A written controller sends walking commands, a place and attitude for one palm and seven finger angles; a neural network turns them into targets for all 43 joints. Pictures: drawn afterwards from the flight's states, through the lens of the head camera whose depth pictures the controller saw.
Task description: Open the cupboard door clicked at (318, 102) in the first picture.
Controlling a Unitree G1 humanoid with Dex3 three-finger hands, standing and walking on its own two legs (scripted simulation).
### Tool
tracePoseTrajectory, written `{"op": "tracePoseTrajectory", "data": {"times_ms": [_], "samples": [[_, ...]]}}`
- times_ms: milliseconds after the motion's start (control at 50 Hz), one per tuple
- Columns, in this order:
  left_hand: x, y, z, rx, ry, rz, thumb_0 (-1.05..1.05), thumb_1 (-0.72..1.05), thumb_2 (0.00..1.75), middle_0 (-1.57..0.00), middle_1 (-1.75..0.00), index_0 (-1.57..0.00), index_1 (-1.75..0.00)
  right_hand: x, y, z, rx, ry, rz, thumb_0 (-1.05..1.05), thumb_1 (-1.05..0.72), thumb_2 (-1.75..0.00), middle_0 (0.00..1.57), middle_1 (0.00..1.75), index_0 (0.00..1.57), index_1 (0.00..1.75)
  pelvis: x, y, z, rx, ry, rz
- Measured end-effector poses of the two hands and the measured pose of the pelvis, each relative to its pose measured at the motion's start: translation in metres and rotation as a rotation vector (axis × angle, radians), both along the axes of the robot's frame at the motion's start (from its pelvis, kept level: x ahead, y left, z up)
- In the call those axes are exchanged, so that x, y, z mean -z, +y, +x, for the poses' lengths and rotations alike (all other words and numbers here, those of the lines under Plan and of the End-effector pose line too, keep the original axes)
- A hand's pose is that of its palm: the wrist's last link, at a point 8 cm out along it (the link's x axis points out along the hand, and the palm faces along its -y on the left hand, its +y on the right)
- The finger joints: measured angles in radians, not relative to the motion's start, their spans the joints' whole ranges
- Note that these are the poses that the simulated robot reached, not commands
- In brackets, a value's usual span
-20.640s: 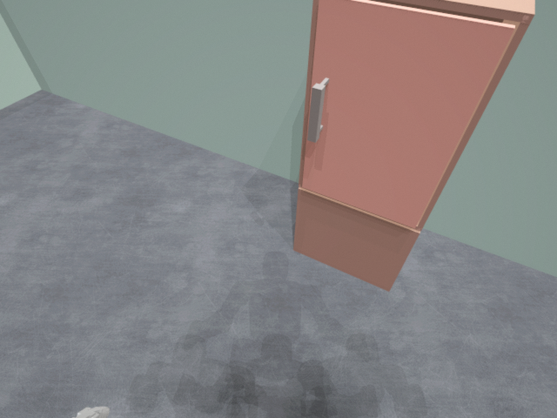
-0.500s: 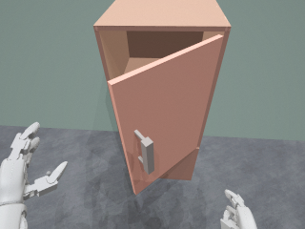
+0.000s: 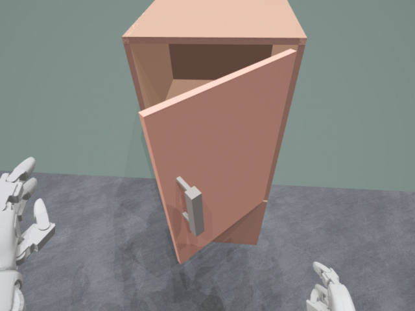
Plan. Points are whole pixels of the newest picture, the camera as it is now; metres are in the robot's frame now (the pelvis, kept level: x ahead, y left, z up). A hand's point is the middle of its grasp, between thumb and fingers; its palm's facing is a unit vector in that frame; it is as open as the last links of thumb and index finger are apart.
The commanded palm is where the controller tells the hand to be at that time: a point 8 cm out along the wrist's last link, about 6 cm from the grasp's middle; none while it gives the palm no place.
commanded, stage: draw the hand back to the body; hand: left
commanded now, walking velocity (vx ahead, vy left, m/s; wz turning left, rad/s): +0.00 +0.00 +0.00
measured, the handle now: (189, 206) +0.35 +0.10 -0.02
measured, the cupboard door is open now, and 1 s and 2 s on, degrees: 43 43 43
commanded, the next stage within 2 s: step back with the hand held close in 0.02 s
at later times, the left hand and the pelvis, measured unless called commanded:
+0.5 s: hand (31, 243) +0.16 +0.28 +0.14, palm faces +0.34 -0.78 -0.52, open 7.4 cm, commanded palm +0.10 +0.32 +0.17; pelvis -0.04 +0.02 +0.00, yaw -1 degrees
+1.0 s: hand out of the picture +0.06 +0.30 +0.15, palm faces +0.47 -0.73 -0.50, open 7.4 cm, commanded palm -0.01 +0.33 +0.17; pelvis -0.13 +0.02 -0.02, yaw +4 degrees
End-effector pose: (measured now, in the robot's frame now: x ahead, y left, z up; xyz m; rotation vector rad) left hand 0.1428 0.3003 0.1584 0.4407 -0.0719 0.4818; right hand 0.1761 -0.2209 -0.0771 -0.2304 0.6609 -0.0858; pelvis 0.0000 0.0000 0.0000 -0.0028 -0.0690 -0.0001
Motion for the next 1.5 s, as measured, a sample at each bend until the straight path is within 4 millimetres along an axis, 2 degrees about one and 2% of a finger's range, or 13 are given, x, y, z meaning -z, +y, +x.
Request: {"op": "tracePoseTrajectory", "data": {"times_ms": [160, 240, 300, 420, 520, 680, 860, 1060, 1180, 1240, 1320, 1420, 1500], "samples": [[-0.002, 0.001, -0.003, -0.002, -0.015, 0.000, 0.02, 0.89, 0.89, -0.21, -0.30, -0.21, -0.30, 0.000, 0.000, -0.006, 0.004, -0.003, 0.003, 0.01, -0.91, -0.90, 0.20, 0.30, 0.20, 0.30, -0.001, 0.000, -0.005, 0.001, -0.008, -0.001], [-0.018, 0.006, -0.002, 0.017, -0.060, 0.071, 0.02, 0.89, 0.89, -0.21, -0.30, -0.21, -0.31, -0.001, 0.001, -0.008, 0.004, 0.015, -0.001, 0.01, -0.91, -0.90, 0.20, 0.30, 0.20, 0.30, 0.000, 0.002, -0.011, -0.010, 0.020, -0.013], [-0.019, 0.007, -0.002, 0.051, -0.037, 0.101, 0.02, 0.89, 0.89, -0.21, -0.30, -0.21, -0.30, -0.002, -0.001, -0.013, 0.031, 0.031, -0.003, 0.01, -0.91, -0.90, 0.21, 0.30, 0.20, 0.30, 0.000, 0.006, -0.016, -0.003, 0.043, -0.015], [-0.010, 0.008, -0.011, 0.116, 0.050, 0.120, 0.01, 0.89, 0.89, -0.21, -0.30, -0.21, -0.30, -0.001, -0.004, -0.031, 0.093, 0.063, -0.016, 0.01, -0.91, -0.90, 0.20, 0.30, 0.20, 0.30, 0.001, 0.016, -0.030, 0.013, 0.065, -0.008], [-0.009, 0.016, -0.026, 0.123, 0.044, 0.134, 0.02, 0.89, 0.89, -0.21, -0.30, -0.21, -0.31, -0.002, 0.000, -0.052, 0.107, 0.078, -0.031, 0.01, -0.91, -0.90, 0.20, 0.30, 0.20, 0.30, 0.003, 0.022, -0.047, 0.017, 0.063, -0.008], [-0.014, 0.022, -0.059, 0.122, -0.039, 0.159, 0.02, 0.89, 0.89, -0.21, -0.30, -0.21, -0.31, -0.001, 0.011, -0.088, 0.090, 0.067, -0.033, 0.01, -0.91, -0.90, 0.20, 0.30, 0.20, 0.30, 0.008, 0.026, -0.079, 0.008, 0.056, -0.018], [-0.009, 0.029, -0.098, 0.093, -0.088, 0.168, 0.02, 0.89, 0.89, -0.21, -0.30, -0.21, -0.31, 0.007, 0.016, -0.126, 0.061, 0.074, -0.047, 0.01, -0.91, -0.90, 0.21, 0.30, 0.20, 0.30, 0.014, 0.028, -0.109, -0.024, 0.048, -0.040], [-0.013, 0.031, -0.145, 0.054, -0.142, 0.204, 0.01, 0.89, 0.89, -0.21, -0.30, -0.21, -0.31, 0.014, 0.017, -0.146, 0.006, 0.067, -0.061, 0.01, -0.91, -0.90, 0.21, 0.30, 0.20, 0.30, 0.021, 0.024, -0.140, -0.066, 0.039, -0.036], [-0.006, 0.039, -0.159, 0.076, -0.177, 0.163, 0.01, 0.89, 0.89, -0.21, -0.30, -0.21, -0.31, 0.012, 0.021, -0.163, 0.032, 0.067, -0.093, 0.01, -0.91, -0.90, 0.21, 0.30, 0.20, 0.30, 0.025, 0.035, -0.163, -0.057, 0.032, -0.047], [-0.015, 0.043, -0.168, 0.091, -0.194, 0.200, 0.02, 0.89, 0.89, -0.21, -0.30, -0.21, -0.31, 0.010, 0.028, -0.175, 0.030, 0.044, -0.087, 0.01, -0.91, -0.90, 0.20, 0.30, 0.20, 0.30, 0.024, 0.034, -0.177, -0.086, 0.032, -0.085], [-0.027, 0.045, -0.196, 0.074, -0.244, 0.232, 0.02, 0.89, 0.89, -0.22, -0.30, -0.21, -0.31, 0.009, 0.038, -0.187, -0.011, 0.028, -0.040, 0.01, -0.91, -0.90, 0.20, 0.30, 0.20, 0.30, 0.025, 0.028, -0.193, -0.109, 0.047, -0.093], [-0.020, 0.038, -0.236, 0.035, -0.226, 0.233, 0.01, 0.89, 0.89, -0.21, -0.30, -0.21, -0.31, 0.021, 0.045, -0.197, -0.077, 0.008, -0.003, 0.01, -0.91, -0.90, 0.21, 0.30, 0.20, 0.30, 0.034, 0.023, -0.221, -0.059, 0.090, -0.032], [-0.017, 0.039, -0.249, 0.034, -0.197, 0.155, 0.01, 0.89, 0.89, -0.21, -0.30, -0.21, -0.31, 0.015, 0.049, -0.222, -0.070, 0.071, -0.021, 0.01, -0.91, -0.90, 0.21, 0.30, 0.20, 0.30, 0.019, 0.033, -0.232, -0.052, 0.067, -0.017]]}}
